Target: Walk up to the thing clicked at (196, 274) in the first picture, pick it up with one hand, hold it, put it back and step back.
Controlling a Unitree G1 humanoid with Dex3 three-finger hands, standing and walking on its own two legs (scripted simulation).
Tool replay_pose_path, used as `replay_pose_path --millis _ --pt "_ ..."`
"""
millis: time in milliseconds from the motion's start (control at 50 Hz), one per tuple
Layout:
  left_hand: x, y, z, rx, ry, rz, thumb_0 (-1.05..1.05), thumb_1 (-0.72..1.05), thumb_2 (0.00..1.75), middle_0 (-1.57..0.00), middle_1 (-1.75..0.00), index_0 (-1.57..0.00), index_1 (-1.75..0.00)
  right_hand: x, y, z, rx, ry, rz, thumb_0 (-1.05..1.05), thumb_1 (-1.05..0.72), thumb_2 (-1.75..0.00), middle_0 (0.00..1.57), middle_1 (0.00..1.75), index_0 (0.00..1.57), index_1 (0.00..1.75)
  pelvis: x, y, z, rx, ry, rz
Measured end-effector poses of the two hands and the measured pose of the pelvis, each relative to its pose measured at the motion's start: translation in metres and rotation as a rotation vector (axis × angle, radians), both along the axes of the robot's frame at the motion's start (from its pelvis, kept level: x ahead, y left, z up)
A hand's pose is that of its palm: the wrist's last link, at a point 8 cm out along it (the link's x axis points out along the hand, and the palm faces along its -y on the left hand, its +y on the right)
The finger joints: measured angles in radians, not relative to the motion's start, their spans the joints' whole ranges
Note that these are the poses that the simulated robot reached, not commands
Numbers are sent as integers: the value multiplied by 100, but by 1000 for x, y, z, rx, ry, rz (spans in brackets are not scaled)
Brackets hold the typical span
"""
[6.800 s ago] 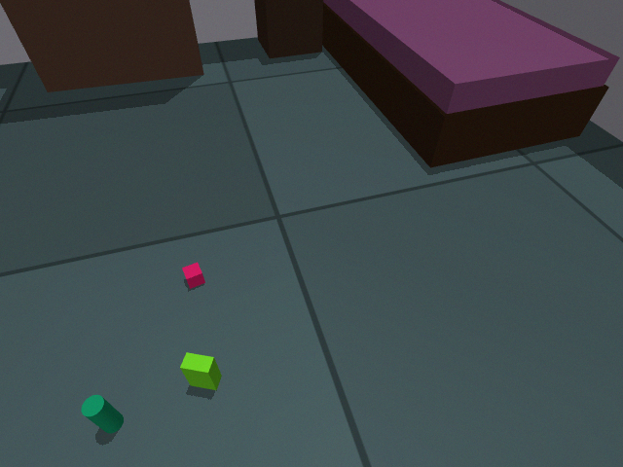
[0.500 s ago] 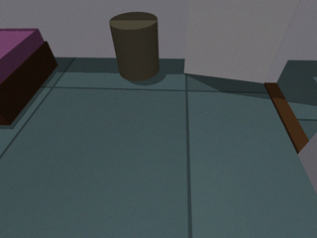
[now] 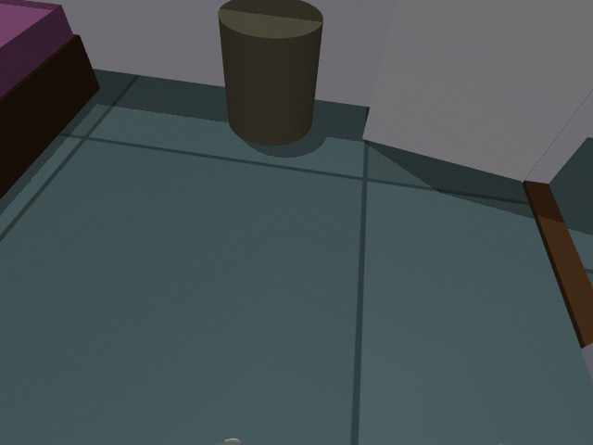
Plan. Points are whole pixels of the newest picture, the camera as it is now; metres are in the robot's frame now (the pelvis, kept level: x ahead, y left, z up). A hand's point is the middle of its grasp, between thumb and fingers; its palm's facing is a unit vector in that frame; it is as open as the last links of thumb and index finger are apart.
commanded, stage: walk up
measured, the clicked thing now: out of the picture -0.28 +1.06 -0.72
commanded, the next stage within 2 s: none
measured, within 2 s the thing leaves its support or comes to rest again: neither
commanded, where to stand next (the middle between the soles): +0.70 -0.02 m, yaw -2 degrees
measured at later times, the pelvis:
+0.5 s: pelvis +0.24 -0.04 +0.01, yaw -2 degrees
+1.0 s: pelvis +0.43 -0.02 +0.01, yaw +10 degrees
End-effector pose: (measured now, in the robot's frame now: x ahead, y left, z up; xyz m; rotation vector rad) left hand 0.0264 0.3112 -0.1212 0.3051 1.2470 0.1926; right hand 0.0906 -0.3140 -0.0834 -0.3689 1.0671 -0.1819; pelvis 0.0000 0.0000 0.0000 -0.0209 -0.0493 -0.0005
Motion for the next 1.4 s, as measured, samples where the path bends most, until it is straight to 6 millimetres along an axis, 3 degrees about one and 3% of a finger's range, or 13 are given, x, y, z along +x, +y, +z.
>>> replay_pose_path --millis 100,220,340,440,580,760,920,1020,1120,1200,1280,1340,1400 --pt "82 5 21 -10 -82 -55 1 91 90 -20 -30 -21 -30 26 10 19 4 -19 -50 0 -91 -89 20 30 21 30 48 5 18 -6 -5 -9" --pt "161 8 39 10 -140 -100 0 91 90 -20 -30 -20 -30 50 1 18 5 25 -77 0 -90 -89 20 30 21 30 104 0 22 20 -10 -25" --pt "233 -9 43 45 -125 -137 0 91 90 -20 -30 -20 -30 85 -22 -8 31 71 -113 1 -90 -89 20 30 21 30 165 -15 11 51 -1 -40" --pt "287 -34 44 76 -171 -124 0 91 90 -20 -30 -20 -30 133 -39 -39 60 129 -112 1 -91 -89 20 30 21 30 217 -36 -3 15 0 -31" --pt "307 -51 63 75 -151 -63 0 91 89 -20 -30 -21 -30 226 -39 -23 101 71 -52 1 -91 -89 20 30 21 30 270 -46 19 49 -7 -46" --pt "342 -29 50 64 -83 -39 0 90 89 -21 -30 -21 -30 313 -35 -7 58 68 -11 1 -91 -89 20 30 20 30 338 -35 17 -2 4 -13" --pt "439 6 1 27 -167 15 1 91 90 -20 -30 -20 -30 384 -20 -2 -48 99 31 1 -91 -89 20 30 21 30 407 -15 -11 31 -7 110" --pt "497 -14 16 -51 -243 -6 1 91 90 -20 -30 -20 -29 414 -13 20 -71 140 66 0 -91 -89 20 30 21 30 438 -16 10 16 -14 192" --pt "524 -18 33 -62 -272 63 0 91 90 -20 -30 -21 -30 461 -19 32 -90 170 134 1 -90 -89 20 30 21 30 480 -24 23 4 -7 273" --pt "532 -14 40 -20 -258 169 0 91 90 -20 -30 -21 -30 517 -32 33 -107 168 202 1 -90 -89 20 30 21 30 521 -38 23 13 6 330" --pt "541 -19 44 46 -241 276 0 91 90 -20 -30 -20 -30 590 -50 22 -122 159 288 1 -90 -89 20 30 21 30 564 -58 16 32 25 389" --pt "543 -32 46 115 -235 349 0 91 90 -20 -30 -20 -30 656 -62 1 -139 152 364 1 -90 -89 20 30 21 30 593 -74 3 23 27 432" --pt "531 -55 54 136 -192 422 0 91 90 -20 -30 -20 -29 719 -50 -8 -133 134 441 1 -91 -89 20 30 21 30 614 -82 7 29 27 503"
